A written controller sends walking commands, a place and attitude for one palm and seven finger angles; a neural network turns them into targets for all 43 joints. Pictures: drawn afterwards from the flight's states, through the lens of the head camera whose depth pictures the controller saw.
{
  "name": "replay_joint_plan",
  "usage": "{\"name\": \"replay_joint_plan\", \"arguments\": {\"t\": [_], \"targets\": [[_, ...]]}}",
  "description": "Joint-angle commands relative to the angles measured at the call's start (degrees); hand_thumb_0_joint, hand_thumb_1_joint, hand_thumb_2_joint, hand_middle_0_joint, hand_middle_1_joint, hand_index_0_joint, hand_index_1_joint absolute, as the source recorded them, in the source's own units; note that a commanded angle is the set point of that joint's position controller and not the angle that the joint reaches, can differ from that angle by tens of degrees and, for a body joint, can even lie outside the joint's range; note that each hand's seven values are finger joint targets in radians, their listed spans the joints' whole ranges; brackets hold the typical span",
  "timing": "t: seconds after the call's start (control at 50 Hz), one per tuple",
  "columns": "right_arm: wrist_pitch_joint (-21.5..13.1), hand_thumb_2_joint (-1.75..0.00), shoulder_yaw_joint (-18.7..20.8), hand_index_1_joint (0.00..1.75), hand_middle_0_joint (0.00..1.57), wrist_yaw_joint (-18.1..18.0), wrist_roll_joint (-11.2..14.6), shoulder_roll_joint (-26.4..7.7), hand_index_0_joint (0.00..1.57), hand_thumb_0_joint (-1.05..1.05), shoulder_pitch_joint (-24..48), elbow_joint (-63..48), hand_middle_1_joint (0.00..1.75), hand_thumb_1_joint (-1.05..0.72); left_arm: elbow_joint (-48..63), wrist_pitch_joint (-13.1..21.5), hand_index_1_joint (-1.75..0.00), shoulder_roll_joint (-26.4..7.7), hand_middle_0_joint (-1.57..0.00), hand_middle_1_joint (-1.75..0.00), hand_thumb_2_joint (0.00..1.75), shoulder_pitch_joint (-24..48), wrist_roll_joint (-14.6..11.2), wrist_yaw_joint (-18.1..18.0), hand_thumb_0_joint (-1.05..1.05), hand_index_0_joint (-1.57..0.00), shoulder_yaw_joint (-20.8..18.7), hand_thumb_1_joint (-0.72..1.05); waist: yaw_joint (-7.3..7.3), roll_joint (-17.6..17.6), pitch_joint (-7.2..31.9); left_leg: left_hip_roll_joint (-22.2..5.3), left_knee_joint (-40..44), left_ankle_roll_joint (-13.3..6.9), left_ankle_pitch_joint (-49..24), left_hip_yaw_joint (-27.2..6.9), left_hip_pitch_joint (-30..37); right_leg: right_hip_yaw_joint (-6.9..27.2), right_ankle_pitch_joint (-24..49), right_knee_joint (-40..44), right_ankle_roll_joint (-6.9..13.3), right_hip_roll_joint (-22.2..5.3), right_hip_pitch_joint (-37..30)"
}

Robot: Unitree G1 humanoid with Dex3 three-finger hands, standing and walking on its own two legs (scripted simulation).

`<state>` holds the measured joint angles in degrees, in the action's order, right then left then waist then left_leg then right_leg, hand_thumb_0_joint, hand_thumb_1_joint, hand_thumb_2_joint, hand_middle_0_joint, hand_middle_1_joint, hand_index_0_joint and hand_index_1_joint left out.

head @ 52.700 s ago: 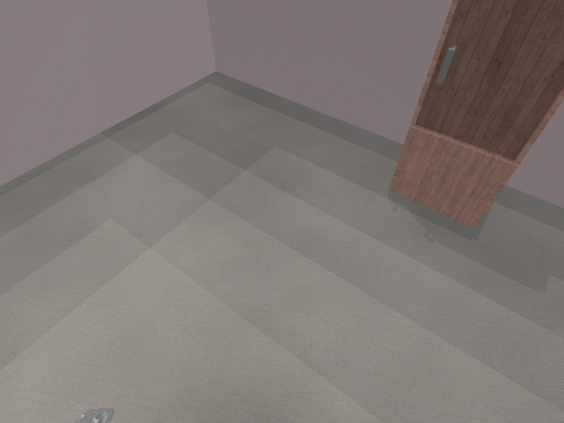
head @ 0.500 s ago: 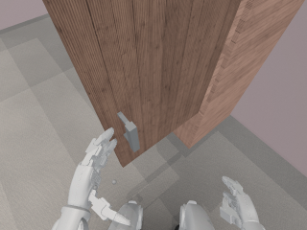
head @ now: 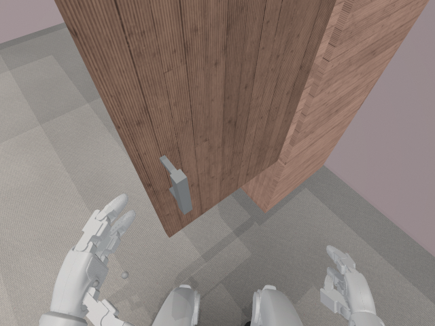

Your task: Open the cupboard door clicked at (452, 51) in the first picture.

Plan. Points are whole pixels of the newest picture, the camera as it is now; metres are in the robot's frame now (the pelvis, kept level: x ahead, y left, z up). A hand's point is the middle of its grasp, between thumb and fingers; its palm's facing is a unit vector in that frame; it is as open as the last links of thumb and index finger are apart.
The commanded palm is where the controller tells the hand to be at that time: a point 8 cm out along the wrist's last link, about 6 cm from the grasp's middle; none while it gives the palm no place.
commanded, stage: draw the hand back to the body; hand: left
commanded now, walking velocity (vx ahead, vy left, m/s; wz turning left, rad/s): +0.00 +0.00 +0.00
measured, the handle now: (176, 186) +0.34 +0.10 +0.06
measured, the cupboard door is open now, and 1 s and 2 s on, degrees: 89 89 89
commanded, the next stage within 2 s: step back with the hand held close in 1.58 s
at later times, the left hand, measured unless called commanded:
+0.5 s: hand (66, 259) +0.19 +0.20 +0.15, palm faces -0.06 -1.00 -0.08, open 16.2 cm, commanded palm +0.16 +0.26 +0.16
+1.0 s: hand out of the picture +0.22 +0.26 +0.25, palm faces +0.38 -0.83 -0.41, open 11.5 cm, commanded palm +0.17 +0.30 +0.27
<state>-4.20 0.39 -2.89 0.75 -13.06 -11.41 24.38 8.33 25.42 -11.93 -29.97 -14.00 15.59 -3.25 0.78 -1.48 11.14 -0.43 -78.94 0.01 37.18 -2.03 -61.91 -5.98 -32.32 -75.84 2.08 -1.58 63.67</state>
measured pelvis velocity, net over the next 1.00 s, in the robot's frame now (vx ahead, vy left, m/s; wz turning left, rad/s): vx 0.04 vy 0.02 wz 0.00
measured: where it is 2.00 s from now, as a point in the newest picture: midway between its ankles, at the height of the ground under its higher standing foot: outside the picture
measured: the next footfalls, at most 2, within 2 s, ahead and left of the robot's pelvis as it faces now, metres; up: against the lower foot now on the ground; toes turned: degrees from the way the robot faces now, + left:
none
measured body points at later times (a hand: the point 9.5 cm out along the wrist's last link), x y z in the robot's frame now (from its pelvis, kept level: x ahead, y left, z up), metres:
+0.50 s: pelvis +0.01 +0.01 +0.06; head +0.04 +0.01 +0.51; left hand +0.19 +0.25 +0.15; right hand +0.20 -0.22 +0.00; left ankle +0.01 +0.12 -0.61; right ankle +0.04 -0.11 -0.61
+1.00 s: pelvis +0.04 +0.02 +0.12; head +0.02 +0.00 +0.57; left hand +0.20 +0.30 +0.27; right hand +0.23 -0.19 +0.04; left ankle +0.01 +0.12 -0.61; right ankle +0.04 -0.10 -0.61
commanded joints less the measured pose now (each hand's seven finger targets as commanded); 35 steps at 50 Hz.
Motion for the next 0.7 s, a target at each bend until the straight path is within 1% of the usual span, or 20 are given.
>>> {"name": "replay_joint_plan", "arguments": {"t": [0.0, 0.04, 0.08, 0.1, 0.16, 0.18, 0.22, 0.26, 0.3, 0.38, 0.42, 0.44, 0.48, 0.5, 0.52, 0.54, 0.56, 0.58, 0.64, 0.68], "targets": [[-3.5, -0.90, 3.1, 0.30, 0.20, -0.8, 0.4, -6.4, 0.20, 0.00, 1.8, -9.6, 0.30, -0.90, 14.4, 3.1, -0.30, -7.2, -0.15, -0.30, 0.30, -0.2, -1.2, 0.8, 0.00, -0.15, -4.8, -0.50, -0.05, 0.0, 14.7, 2.0, 10.6, -0.8, -15.1, 0.0, 4.2, 6.7, 9.1, 12.6, -0.1, 1.6, -17.0], [-2.8, -0.90, 3.1, 0.30, 0.20, -1.1, 0.7, -6.1, 0.20, 0.00, 1.2, -10.4, 0.30, -0.90, 17.7, 1.7, -0.30, -9.0, -0.15, -0.30, 0.30, -1.2, -1.5, 0.3, 0.00, -0.15, -6.8, -0.50, 0.57, -1.0, 15.8, 2.1, 12.7, -0.9, -16.4, 0.2, 7.2, 6.4, 10.7, 13.9, -0.1, 1.8, -19.7], [-2.2, -0.90, 2.9, 0.30, 0.20, -1.3, 1.1, -6.0, 0.20, 0.00, 1.1, -10.8, 0.30, -0.90, 19.5, -0.2, -0.30, -9.9, -0.15, -0.30, 0.30, -1.9, -1.7, -0.4, 0.00, -0.15, -8.1, -0.50, 0.65, -1.0, 16.1, 2.2, 14.6, -1.0, -17.6, 0.0, 9.0, 5.6, 11.6, 15.1, -0.1, 2.2, -21.9], [-2.0, -0.90, 2.8, 0.30, 0.20, -1.3, 1.3, -5.6, 0.20, 0.00, 1.2, -11.0, 0.30, -0.90, 18.9, -1.3, -0.30, -8.6, -0.15, -0.30, 0.30, -3.3, -2.1, -0.5, 0.00, -0.15, -7.5, -0.50, 0.35, -0.4, 14.3, 2.2, 15.4, -0.9, -16.9, 0.2, 9.6, 5.5, 11.2, 16.5, -0.4, 2.1, -22.3], [-1.7, -0.90, 2.3, 0.30, 0.20, -1.5, 1.8, -5.9, 0.20, 0.00, 0.9, -11.2, 0.30, -0.90, 18.9, -3.5, -0.30, -7.5, -0.15, -0.30, 0.30, -3.9, -2.7, -0.4, 0.00, -0.15, -6.7, -0.50, -0.79, -0.6, 10.5, 2.1, 18.7, -0.9, -15.9, -0.4, 12.2, 3.8, 10.1, 19.1, -0.6, 2.4, -22.4], [-1.7, -0.90, 2.2, 0.30, 0.20, -1.7, 1.8, -6.1, 0.20, 0.00, 1.0, -11.2, 0.30, -0.90, 18.4, -4.0, -0.30, -7.5, -0.15, -0.30, 0.30, -3.5, -2.6, -0.3, 0.00, -0.15, -6.5, -0.50, -1.20, 0.6, 9.9, 2.0, 19.3, -1.0, -15.9, -0.8, 12.8, 3.6, 9.6, 19.9, -0.6, 2.6, -22.8], [-2.0, -0.90, 1.9, 0.30, 0.20, -2.0, 1.7, -6.3, 0.20, 0.00, 0.6, -11.1, 0.30, -0.90, 17.6, -4.7, -0.30, -7.9, -0.15, -0.30, 0.30, -2.3, -2.9, -0.1, 0.00, -0.15, -6.8, -0.50, -1.95, 0.9, 7.4, 2.0, 20.3, -0.9, -13.7, -0.6, 13.0, 4.0, 7.0, 22.1, -0.9, 2.3, -22.9], [-2.3, -0.90, 1.6, 0.30, 0.20, -2.3, 1.8, -6.6, 0.20, 0.00, 0.1, -11.1, 0.30, -0.90, 17.1, -4.9, -0.30, -8.6, -0.15, -0.30, 0.30, -2.1, -3.0, 0.2, 0.00, -0.15, -7.6, -0.50, -2.11, 1.7, 5.6, 1.9, 21.9, -0.9, -12.4, -0.7, 14.2, 3.8, 5.1, 23.9, -0.9, 2.3, -23.3], [-2.9, -0.90, 1.4, 0.30, 0.20, -2.4, 1.8, -6.7, 0.20, 0.00, 0.3, -11.2, 0.30, -0.90, 17.8, -4.7, -0.30, -10.3, -0.15, -0.30, 0.30, -2.0, -3.6, 0.4, 0.00, -0.15, -9.6, -0.50, -1.19, -0.4, 5.8, 2.0, 23.2, -0.9, -13.3, -0.6, 15.8, 4.1, 5.6, 24.9, -0.6, 2.2, -25.4], [-3.8, -0.90, 1.1, 0.30, 0.20, -2.3, 2.0, -6.6, 0.20, 0.00, 0.0, -10.8, 0.30, -0.90, 18.1, -5.2, -0.30, -11.1, -0.15, -0.30, 0.30, -3.2, -4.6, 0.9, 0.00, -0.15, -11.4, -0.50, -0.87, -0.4, 5.4, 1.9, 25.7, -0.9, -16.4, -0.6, 19.0, 3.5, 9.6, 26.7, -0.5, 2.5, -29.3], [-4.3, -0.90, 1.2, 0.30, 0.20, -2.2, 2.4, -6.5, 0.20, 0.00, 0.0, -10.6, 0.30, -0.90, 18.7, -5.5, -0.30, -11.2, -0.15, -0.30, 0.33, -4.0, -5.2, 1.3, 0.00, -0.15, -12.2, -0.43, -0.52, -0.9, 4.9, 1.7, 27.2, -0.7, -17.9, -0.7, 21.1, 3.0, 11.7, 27.5, -0.6, 2.6, -30.7], [-4.8, -0.90, 1.0, 0.30, 0.20, -2.1, 2.4, -6.5, 0.20, 0.00, 0.2, -10.6, 0.30, -0.90, 20.3, -5.6, -0.30, -11.4, -0.15, -0.30, 0.34, -3.9, -5.5, 1.5, 0.00, -0.15, -12.3, -0.40, -0.26, -3.1, 5.5, 1.7, 27.9, -0.7, -19.2, -0.7, 22.5, 2.9, 13.4, 27.6, -0.5, 2.6, -31.6], [-5.4, -0.90, 1.1, 0.30, 0.20, -1.9, 2.5, -6.5, 0.20, 0.00, 0.2, -10.1, 0.30, -0.90, 20.3, -6.5, -0.30, -12.0, -0.16, -0.30, 0.37, -5.0, -5.6, 1.8, 0.00, -0.16, -13.1, -0.32, -0.18, -2.5, 5.2, 1.5, 28.8, -0.7, -22.4, -0.9, 24.1, 2.4, 17.1, 27.9, -0.5, 2.9, -33.5], [-4.0, -0.90, 1.2, 0.30, 0.20, -3.7, 1.6, -6.1, 0.20, 0.00, 0.2, -10.6, 0.30, -0.90, 25.2, -11.4, -0.30, -19.8, -0.16, -0.30, 0.39, -7.2, 4.5, -8.4, 0.00, -0.16, -14.5, -0.29, 3.81, -4.4, 7.0, 0.4, 33.6, -0.9, -24.1, 0.4, 26.5, 5.1, 16.9, 30.7, 0.1, 0.9, -36.6], [-3.6, -0.90, 0.6, 0.30, 0.20, -4.2, 1.4, -4.7, 0.20, 0.00, -0.2, -10.9, 0.30, -0.90, 26.0, -14.8, -0.30, -13.5, -0.16, -0.30, 0.40, -10.5, 5.7, -13.2, 0.00, -0.16, -11.2, -0.26, 1.96, -4.9, 3.4, 0.5, 35.2, -0.5, -23.9, 0.4, 27.3, 4.1, 16.4, 32.1, -0.2, 0.9, -36.2], [-2.9, -0.90, 0.3, 0.30, 0.20, -4.2, 1.2, -4.7, 0.20, 0.00, -0.6, -9.9, 0.30, -0.90, 25.7, -17.4, -0.30, -11.0, -0.16, -0.30, 0.42, -11.0, 7.8, -16.3, 0.00, -0.16, -8.1, -0.22, 1.25, -7.3, 0.2, 0.1, 36.1, -0.4, -23.7, 0.3, 28.2, 3.5, 15.8, 32.7, -0.3, 0.8, -36.0], [-2.5, -0.90, 0.2, 0.30, 0.20, -4.2, 1.3, -4.9, 0.20, 0.00, -0.9, -9.4, 0.30, -0.90, 26.7, -18.9, -0.30, -11.8, -0.16, -0.30, 0.43, -9.8, 9.0, -18.8, 0.00, -0.16, -8.5, -0.18, 0.93, -6.2, -0.7, -0.3, 36.9, -0.4, -24.2, -0.3, 29.3, 2.9, 15.8, 33.5, -0.4, 0.8, -36.4], [-2.2, -0.90, 0.3, 0.30, 0.20, -4.4, 1.0, -5.0, 0.20, 0.00, -0.2, -8.8, 0.30, -0.90, 26.2, -20.0, -0.30, -12.5, -0.16, -0.30, 0.45, -9.5, 9.7, -20.6, 0.00, -0.16, -9.3, -0.15, 0.86, -1.9, -1.2, -0.4, 37.5, -0.8, -24.2, -0.3, 30.0, 2.7, 16.2, 35.0, -0.5, 1.1, -37.7], [-2.5, -0.90, -0.3, 0.30, 0.20, -4.8, 0.7, -5.6, 0.20, 0.00, 0.2, -7.8, 0.30, -0.90, 27.1, -21.1, -0.30, -13.6, -0.17, -0.30, 0.50, -5.7, 11.1, -23.5, 0.00, -0.17, -9.7, -0.05, 0.40, -1.9, -1.9, -0.3, 40.1, -1.1, -23.8, 0.0, 34.1, 2.8, 17.0, 37.7, -0.7, 0.6, -40.7], [-3.4, -0.90, -0.7, 0.30, 0.20, -5.0, 0.5, -6.0, 0.20, 0.00, 0.7, -6.8, 0.30, -0.90, 27.2, -21.2, -0.30, -14.7, -0.17, -0.30, 0.52, -3.6, 11.7, -24.6, 0.00, -0.17, -10.6, 0.02, 0.68, -1.3, -2.6, -0.4, 42.3, -1.1, -24.7, -0.4, 36.4, 2.6, 17.6, 39.3, -0.6, 0.6, -42.9]]}}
